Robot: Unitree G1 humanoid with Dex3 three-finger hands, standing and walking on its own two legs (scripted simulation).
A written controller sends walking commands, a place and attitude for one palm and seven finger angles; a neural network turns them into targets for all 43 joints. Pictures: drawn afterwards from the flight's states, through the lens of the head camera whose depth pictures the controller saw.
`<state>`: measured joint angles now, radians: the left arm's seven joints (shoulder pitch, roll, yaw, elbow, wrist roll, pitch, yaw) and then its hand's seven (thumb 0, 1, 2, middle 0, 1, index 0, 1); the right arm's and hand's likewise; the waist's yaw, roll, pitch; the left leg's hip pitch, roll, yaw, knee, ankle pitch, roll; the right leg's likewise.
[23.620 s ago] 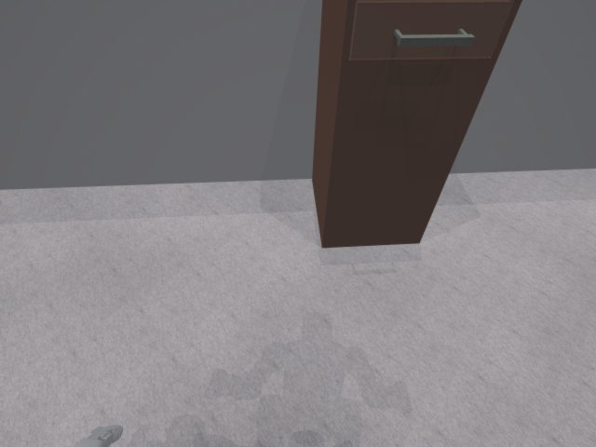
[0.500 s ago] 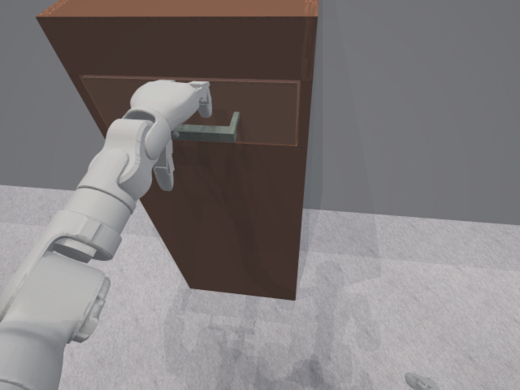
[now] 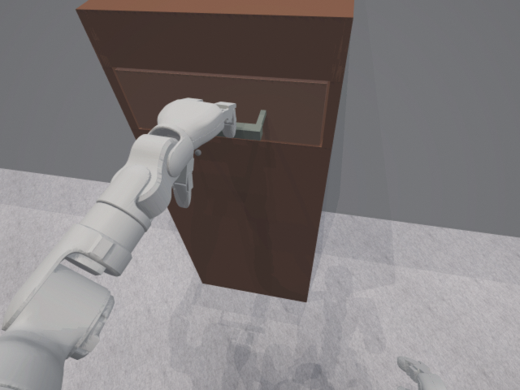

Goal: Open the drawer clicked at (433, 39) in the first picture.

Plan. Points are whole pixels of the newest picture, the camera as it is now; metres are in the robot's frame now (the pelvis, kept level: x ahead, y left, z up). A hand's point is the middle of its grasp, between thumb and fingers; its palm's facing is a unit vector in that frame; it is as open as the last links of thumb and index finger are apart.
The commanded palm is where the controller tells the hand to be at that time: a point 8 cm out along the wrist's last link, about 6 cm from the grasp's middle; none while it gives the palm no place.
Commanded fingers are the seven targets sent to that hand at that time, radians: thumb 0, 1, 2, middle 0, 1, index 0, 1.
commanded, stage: re-aim the fingers above the handle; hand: left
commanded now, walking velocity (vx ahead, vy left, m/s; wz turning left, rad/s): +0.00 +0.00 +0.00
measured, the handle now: (214, 120) +0.54 +0.13 +0.12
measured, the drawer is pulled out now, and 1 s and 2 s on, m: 0.00 0.00 0.00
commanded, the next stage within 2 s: lower the fingers behind the handle in 0.46 s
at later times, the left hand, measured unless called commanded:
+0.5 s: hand (190, 151) +0.43 +0.15 +0.14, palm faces -0.12 +0.02 -0.99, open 13.9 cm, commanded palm +0.43 +0.13 +0.24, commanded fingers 0.00 -0.50 0.30 -0.30 -1.20 -0.30 -1.20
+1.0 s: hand (203, 145) +0.45 +0.13 +0.14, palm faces -0.04 -0.01 -1.00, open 14.1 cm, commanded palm +0.43 +0.13 +0.21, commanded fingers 0.00 -0.50 0.30 -0.30 -1.20 -0.30 -1.20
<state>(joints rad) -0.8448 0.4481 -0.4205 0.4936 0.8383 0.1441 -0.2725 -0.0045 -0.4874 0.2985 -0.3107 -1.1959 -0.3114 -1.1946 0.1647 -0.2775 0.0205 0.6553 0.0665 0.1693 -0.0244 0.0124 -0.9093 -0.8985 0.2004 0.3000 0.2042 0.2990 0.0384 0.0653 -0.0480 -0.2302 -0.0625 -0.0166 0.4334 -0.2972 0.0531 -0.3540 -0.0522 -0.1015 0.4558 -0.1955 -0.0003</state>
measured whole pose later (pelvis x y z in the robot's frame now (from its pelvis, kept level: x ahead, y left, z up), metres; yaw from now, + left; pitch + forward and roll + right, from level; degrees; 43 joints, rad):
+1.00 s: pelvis +0.01 -0.02 +0.00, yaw -3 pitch +7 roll +0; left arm -0.71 0.47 -0.23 0.45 0.91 0.09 -0.14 0.00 -0.48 0.30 -0.28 -1.18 -0.27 -1.18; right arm 0.23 -0.28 0.00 0.63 0.04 0.22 -0.02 0.01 -0.91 -0.90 0.20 0.30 0.20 0.30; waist 0.02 0.08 -0.06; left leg -0.24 -0.02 0.02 0.43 -0.31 0.03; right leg -0.39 -0.01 -0.06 0.46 -0.20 -0.02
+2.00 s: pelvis -0.02 -0.01 -0.01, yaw -4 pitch +9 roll +1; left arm -0.85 0.42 -0.21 0.77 0.99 0.02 0.08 0.00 -0.49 0.30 -0.31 -1.33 -0.31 -1.22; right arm 0.25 -0.26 -0.01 0.65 0.05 0.17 -0.04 0.01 -0.91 -0.90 0.20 0.30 0.20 0.30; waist -0.01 0.04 -0.10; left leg -0.36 -0.03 0.05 0.53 -0.32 0.03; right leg -0.51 -0.01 -0.04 0.54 -0.19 -0.02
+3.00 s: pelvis +0.00 -0.01 +0.00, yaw -3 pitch +5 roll +0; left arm -0.82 0.44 -0.25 0.48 0.90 0.16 -0.15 0.00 -0.49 0.30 -0.31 -1.20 -0.32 -1.20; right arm 0.13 -0.27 0.02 0.63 0.06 0.19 0.00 0.01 -0.91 -0.90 0.20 0.30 0.20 0.30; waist 0.04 0.09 -0.08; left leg -0.21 -0.04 0.03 0.41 -0.30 0.04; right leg -0.36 -0.02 -0.06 0.45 -0.19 -0.01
